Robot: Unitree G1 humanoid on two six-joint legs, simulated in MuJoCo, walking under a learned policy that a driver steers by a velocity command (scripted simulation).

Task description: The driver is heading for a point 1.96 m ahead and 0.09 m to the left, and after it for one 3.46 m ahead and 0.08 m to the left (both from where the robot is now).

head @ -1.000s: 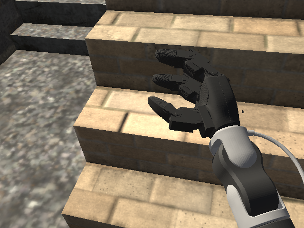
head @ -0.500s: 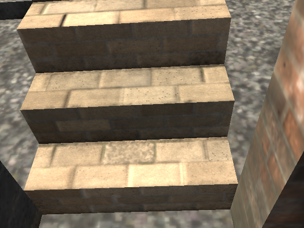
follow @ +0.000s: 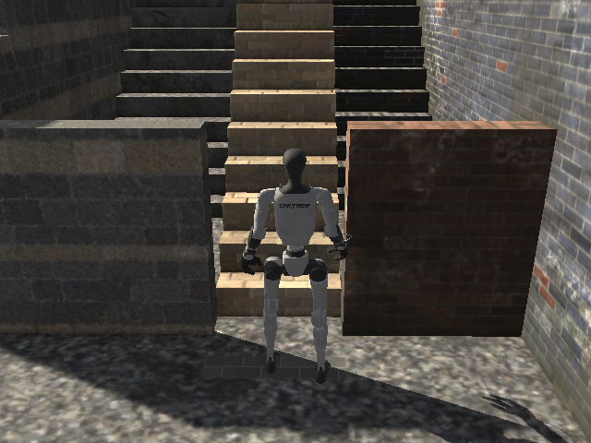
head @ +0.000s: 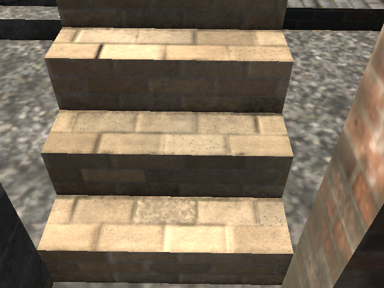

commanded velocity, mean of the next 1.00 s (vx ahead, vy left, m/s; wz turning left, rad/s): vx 1.00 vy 0.00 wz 0.00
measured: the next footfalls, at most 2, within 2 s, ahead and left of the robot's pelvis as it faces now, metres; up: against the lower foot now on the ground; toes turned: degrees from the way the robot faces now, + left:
left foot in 0.06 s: +0.03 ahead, +0.15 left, +0.00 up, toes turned +5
right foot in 0.56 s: +0.39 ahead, -0.04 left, +0.00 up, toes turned -4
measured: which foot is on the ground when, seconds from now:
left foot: up 0.00-0.04, down 0.06-0.54, up 0.56-1.00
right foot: down 0.00-0.04, up 0.06-0.54, down 0.56-1.00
